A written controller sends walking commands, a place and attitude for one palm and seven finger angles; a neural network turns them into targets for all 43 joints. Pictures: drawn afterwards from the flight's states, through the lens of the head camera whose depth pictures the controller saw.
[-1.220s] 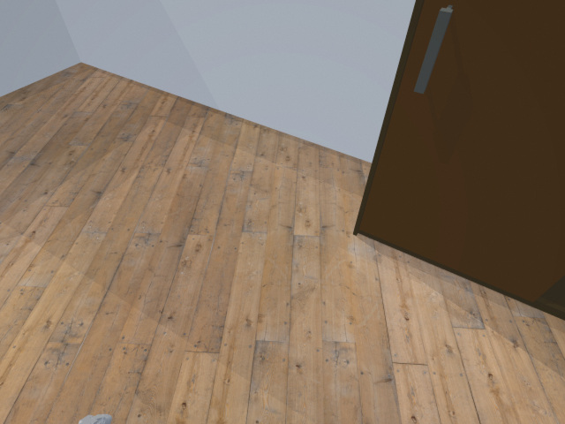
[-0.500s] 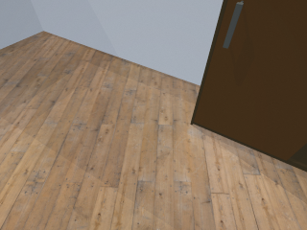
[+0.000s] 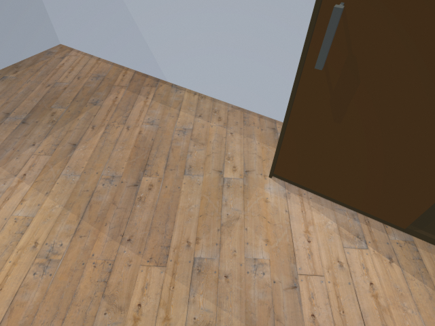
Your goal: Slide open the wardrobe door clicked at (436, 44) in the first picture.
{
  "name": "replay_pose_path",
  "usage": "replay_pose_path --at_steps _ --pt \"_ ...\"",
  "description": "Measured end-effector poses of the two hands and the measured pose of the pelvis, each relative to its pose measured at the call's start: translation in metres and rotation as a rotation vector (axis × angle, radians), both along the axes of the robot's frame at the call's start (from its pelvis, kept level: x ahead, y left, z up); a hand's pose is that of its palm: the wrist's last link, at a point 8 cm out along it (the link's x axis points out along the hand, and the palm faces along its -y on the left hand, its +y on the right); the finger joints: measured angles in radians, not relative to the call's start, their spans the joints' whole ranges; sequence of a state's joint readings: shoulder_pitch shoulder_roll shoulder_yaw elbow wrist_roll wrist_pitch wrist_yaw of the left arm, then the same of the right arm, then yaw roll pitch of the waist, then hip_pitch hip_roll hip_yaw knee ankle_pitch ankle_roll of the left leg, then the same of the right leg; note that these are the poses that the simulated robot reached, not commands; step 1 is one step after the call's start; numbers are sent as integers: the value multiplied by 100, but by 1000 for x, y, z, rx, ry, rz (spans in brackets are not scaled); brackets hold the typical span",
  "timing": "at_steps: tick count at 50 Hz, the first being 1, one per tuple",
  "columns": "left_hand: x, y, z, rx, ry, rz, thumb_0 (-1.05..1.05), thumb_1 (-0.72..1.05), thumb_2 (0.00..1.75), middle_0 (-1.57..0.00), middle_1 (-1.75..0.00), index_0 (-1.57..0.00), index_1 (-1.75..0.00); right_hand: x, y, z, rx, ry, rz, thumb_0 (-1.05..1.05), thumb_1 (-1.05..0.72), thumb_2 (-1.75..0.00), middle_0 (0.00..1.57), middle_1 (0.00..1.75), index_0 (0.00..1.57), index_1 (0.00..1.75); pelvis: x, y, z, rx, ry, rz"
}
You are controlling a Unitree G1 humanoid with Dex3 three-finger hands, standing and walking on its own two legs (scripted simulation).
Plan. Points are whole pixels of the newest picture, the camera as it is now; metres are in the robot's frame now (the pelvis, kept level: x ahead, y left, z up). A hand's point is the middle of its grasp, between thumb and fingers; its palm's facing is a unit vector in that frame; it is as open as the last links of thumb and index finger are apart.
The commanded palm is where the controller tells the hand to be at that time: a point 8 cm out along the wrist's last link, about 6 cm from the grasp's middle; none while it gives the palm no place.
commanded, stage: look at it before walking up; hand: left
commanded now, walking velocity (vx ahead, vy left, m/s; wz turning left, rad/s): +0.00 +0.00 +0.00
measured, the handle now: (330, 37) +1.02 -0.33 +0.10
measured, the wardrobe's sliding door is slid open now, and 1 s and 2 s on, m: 0.00 0.00 0.00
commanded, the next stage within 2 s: walk to a spot facing it in 0.22 s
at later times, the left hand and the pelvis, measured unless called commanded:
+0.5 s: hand out of the picture +0.06 +0.23 -0.17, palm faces -0.05 -0.96 -0.28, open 7.4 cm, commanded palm none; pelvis +0.01 +0.00 -0.01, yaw -3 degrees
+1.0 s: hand out of the picture +0.11 +0.17 -0.18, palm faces -0.16 -0.98 -0.15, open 7.4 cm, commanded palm none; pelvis +0.16 -0.01 -0.01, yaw -15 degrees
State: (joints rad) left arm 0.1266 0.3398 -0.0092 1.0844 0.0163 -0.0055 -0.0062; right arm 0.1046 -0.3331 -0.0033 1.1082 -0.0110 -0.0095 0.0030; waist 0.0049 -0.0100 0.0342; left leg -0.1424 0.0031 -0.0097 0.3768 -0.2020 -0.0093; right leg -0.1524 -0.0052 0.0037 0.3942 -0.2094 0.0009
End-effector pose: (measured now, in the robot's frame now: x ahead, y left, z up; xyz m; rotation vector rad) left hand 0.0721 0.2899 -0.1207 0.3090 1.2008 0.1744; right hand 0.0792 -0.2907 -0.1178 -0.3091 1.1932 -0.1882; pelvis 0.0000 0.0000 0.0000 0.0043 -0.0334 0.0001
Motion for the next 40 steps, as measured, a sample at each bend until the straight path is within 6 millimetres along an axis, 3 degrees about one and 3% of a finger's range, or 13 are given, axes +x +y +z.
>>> replay_pose_path --at_steps 21,29,34,37,40 --pt "-8 -2 -3 0 32 17 1 90 90 -20 -30 -20 -30 -1 3 -3 5 12 -7 0 -90 -90 21 30 20 30 5 -1 -1 -2 -1 -17" --pt "-19 -34 -25 -80 141 -8 1 90 90 -20 -30 -20 -30 -29 19 -27 78 42 -118 0 -90 -90 21 30 20 30 29 -7 -13 7 16 -106" --pt "-7 -65 -36 -107 156 -20 1 90 90 -20 -30 -20 -30 -52 15 -48 114 128 -194 0 -90 -90 21 30 20 30 51 -22 -25 -11 11 -133" --pt "-6 -79 -33 -121 156 4 1 90 90 -20 -30 -20 -30 -42 15 -44 121 171 -199 1 -90 -90 21 30 20 30 66 -26 -20 -13 13 -148" --pt "-9 -89 -26 -137 220 -2 1 90 90 -20 -30 -20 -30 -9 16 -34 128 118 -213 1 -90 -90 21 29 20 30 83 -26 -11 -5 20 -176"
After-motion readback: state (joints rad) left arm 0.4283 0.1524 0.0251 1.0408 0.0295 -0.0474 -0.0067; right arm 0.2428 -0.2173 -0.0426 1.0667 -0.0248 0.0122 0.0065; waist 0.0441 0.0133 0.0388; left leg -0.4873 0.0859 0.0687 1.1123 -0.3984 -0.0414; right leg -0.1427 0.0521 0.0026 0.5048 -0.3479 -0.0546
